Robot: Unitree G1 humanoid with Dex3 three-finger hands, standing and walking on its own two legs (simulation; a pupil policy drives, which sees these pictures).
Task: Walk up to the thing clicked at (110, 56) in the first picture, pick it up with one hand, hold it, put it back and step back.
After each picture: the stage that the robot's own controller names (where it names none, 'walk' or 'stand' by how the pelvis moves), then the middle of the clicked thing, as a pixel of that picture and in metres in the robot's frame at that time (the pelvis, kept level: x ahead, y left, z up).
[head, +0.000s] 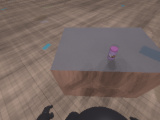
stand; (112, 53) +0.58 -0.18 -0.01
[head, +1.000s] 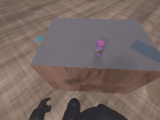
sink last; (99, 48) +0.55 -0.04 +0.03
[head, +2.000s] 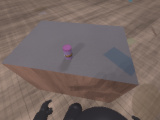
stand; (68, 52) +0.49 +0.21 +0.03
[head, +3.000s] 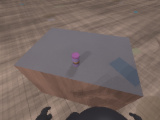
stand; (75, 59) +0.48 +0.15 -0.01
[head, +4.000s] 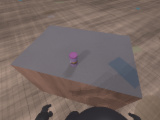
stand; (73, 59) +0.47 +0.16 -0.01
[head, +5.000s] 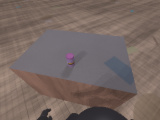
stand; (70, 60) +0.48 +0.19 -0.01
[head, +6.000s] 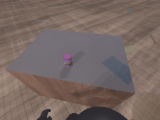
stand; (68, 60) +0.47 +0.21 -0.01
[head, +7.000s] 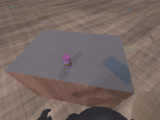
rise first; (67, 61) +0.46 +0.21 -0.01
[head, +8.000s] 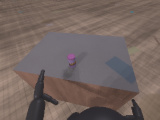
rise first; (71, 60) +0.48 +0.20 -0.01
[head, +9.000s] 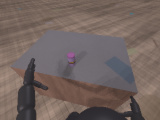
go down; (71, 59) +0.49 +0.19 +0.00
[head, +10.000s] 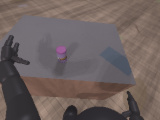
go down; (62, 54) +0.46 +0.19 +0.04
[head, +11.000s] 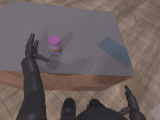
close in; (55, 46) +0.48 +0.20 +0.07
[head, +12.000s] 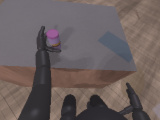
close; (54, 40) +0.51 +0.20 +0.09
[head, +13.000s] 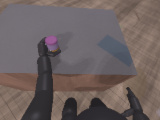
lift; (53, 46) +0.48 +0.21 +0.08
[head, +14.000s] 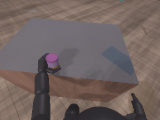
lift; (53, 63) +0.36 +0.24 +0.09
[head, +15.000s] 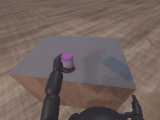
hold; (68, 63) +0.32 +0.15 +0.17
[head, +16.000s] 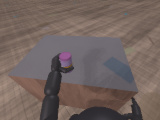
hold; (66, 62) +0.32 +0.16 +0.16
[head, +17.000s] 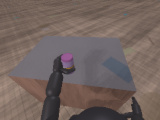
hold; (68, 64) +0.32 +0.15 +0.16
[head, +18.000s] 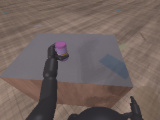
crouch; (62, 51) +0.41 +0.19 +0.17
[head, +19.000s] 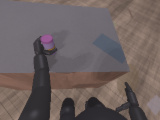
lower; (49, 45) +0.49 +0.22 +0.06
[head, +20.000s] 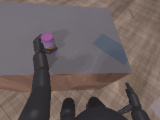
lower; (49, 44) +0.50 +0.21 +0.08
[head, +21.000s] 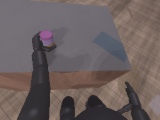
lower; (48, 41) +0.51 +0.21 +0.08
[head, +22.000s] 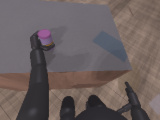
lower; (46, 40) +0.51 +0.22 +0.08
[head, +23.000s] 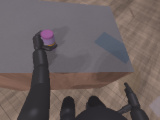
loosen; (49, 40) +0.51 +0.21 +0.08
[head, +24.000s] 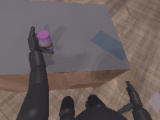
withdraw; (46, 41) +0.51 +0.22 +0.08
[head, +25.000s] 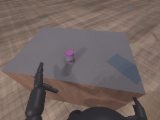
sink last; (70, 57) +0.47 +0.19 +0.03
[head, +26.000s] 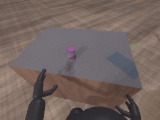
stand; (71, 54) +0.51 +0.20 +0.03
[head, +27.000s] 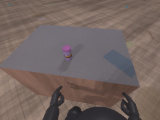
stand; (67, 53) +0.50 +0.21 +0.04
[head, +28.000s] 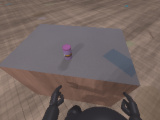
stand; (67, 52) +0.51 +0.21 +0.05
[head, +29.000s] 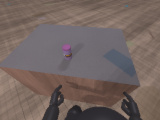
stand; (67, 52) +0.50 +0.21 +0.05
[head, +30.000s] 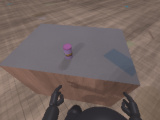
stand; (68, 51) +0.51 +0.21 +0.05
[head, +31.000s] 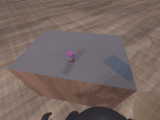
stand; (70, 57) +0.50 +0.20 -0.01
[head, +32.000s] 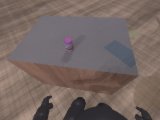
walk; (69, 45) +0.56 +0.21 +0.01
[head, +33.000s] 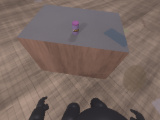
walk; (75, 28) +0.79 +0.18 +0.00
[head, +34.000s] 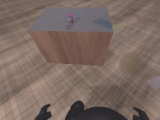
stand; (70, 19) +1.08 +0.32 +0.01
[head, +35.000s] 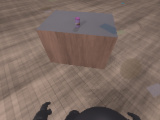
stand; (77, 22) +1.12 +0.23 -0.01
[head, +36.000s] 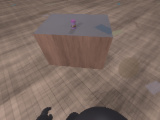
stand; (73, 24) +1.12 +0.27 -0.01
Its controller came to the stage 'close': yes
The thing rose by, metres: 0.20
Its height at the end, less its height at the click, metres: +0.00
